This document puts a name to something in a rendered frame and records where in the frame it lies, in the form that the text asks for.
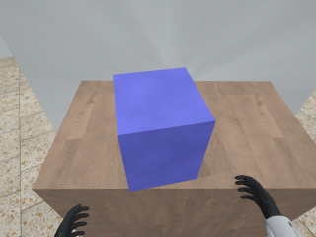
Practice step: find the left robot hand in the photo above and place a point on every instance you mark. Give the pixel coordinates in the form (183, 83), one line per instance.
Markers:
(67, 225)

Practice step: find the pedestal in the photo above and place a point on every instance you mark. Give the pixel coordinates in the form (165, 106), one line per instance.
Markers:
(255, 134)

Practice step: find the carton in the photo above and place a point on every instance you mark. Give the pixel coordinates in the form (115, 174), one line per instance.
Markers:
(163, 127)

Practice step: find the right robot hand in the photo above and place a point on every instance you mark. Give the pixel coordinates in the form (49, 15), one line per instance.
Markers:
(259, 195)

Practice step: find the robot right forearm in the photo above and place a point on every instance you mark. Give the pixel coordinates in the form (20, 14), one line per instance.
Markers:
(280, 226)

